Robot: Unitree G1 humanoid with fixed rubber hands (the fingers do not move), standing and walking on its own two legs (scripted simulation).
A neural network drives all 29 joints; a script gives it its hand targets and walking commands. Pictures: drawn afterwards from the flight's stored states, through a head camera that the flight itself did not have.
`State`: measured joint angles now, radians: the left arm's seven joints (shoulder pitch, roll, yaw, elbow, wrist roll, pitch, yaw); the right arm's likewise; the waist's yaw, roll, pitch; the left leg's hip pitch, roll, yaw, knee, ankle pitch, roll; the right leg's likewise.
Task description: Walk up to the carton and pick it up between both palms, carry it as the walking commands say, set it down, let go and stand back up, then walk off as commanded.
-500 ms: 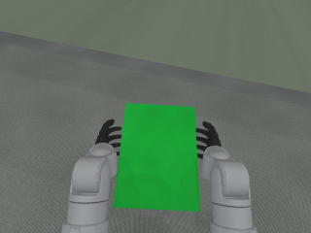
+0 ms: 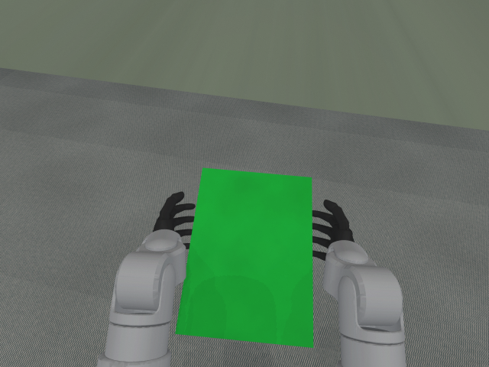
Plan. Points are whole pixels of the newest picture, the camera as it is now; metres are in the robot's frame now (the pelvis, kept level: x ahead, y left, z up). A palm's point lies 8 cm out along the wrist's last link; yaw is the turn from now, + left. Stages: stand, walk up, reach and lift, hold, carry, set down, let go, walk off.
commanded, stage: carry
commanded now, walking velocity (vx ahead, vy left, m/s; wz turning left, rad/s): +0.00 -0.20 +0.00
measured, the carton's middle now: (248, 261) +0.31 -0.01 +0.01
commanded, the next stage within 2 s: none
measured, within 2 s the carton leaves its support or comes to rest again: neither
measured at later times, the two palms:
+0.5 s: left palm (265, 282) +0.23 -0.03 +0.10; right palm (456, 293) +0.22 -0.28 +0.09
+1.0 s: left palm (380, 333) +0.17 -0.16 +0.10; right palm out of the picture +0.17 -0.41 +0.09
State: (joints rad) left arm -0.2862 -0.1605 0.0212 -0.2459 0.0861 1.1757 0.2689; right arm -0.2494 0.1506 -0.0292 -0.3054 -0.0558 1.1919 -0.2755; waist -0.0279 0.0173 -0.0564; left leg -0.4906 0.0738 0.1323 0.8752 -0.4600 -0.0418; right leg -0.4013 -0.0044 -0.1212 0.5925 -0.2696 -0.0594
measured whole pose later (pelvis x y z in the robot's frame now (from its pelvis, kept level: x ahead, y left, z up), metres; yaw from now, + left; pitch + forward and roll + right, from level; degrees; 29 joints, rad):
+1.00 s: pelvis -0.12 -0.28 +0.00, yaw +0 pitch +4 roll +0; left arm -0.30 -0.16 0.01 -0.24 0.06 1.18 0.27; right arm -0.27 0.15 -0.06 -0.28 -0.09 1.18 -0.28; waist 0.01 0.03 -0.05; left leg -0.49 0.15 0.05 0.86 -0.51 -0.07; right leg -0.40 -0.03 -0.10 0.58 -0.25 -0.02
